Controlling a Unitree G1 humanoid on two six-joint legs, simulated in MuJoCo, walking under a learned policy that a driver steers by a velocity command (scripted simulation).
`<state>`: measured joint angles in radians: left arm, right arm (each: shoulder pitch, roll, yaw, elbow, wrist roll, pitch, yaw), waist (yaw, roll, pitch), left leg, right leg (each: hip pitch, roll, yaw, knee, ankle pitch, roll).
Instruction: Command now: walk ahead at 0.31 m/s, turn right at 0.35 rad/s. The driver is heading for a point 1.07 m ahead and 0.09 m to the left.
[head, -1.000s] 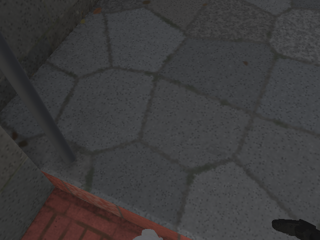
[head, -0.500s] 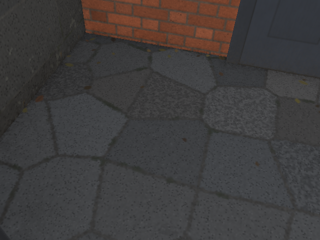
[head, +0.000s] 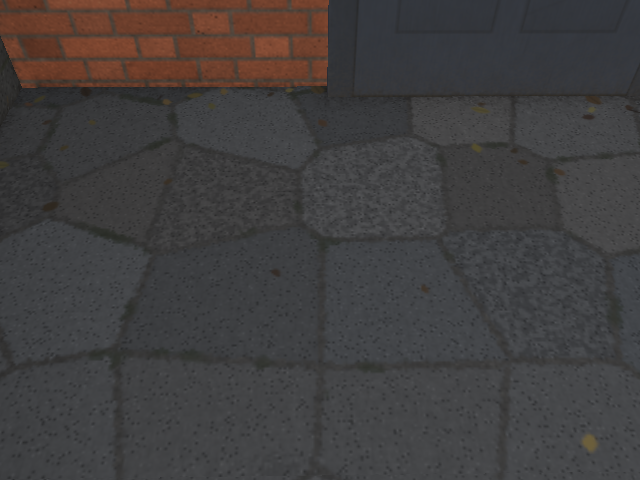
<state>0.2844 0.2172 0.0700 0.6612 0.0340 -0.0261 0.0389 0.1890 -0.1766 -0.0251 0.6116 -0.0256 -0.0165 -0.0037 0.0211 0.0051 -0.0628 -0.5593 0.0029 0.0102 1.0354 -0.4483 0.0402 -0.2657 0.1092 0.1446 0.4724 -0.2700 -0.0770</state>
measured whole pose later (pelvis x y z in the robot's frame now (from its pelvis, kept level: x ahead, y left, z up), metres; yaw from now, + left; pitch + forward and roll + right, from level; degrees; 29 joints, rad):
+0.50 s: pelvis +0.18 +0.01 +0.02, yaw -3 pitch +5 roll -3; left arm -0.06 0.05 -0.04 0.54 0.01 0.02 -0.02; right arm 0.56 -0.11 -0.02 0.97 0.01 -0.10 -0.02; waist -0.05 0.02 0.00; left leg 0.08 0.06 0.06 0.12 -0.17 0.06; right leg -0.94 0.01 -0.22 1.29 -0.49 -0.17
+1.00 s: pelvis +0.47 +0.00 +0.16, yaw -3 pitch +3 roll +0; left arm 0.48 0.20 0.05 0.90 0.01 -0.12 0.02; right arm 0.04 -0.17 -0.03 0.69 -0.02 -0.03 0.04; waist 0.09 0.02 0.01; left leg -0.58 0.01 0.11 0.59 -0.08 0.10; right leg 0.11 0.05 -0.10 0.20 -0.35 -0.06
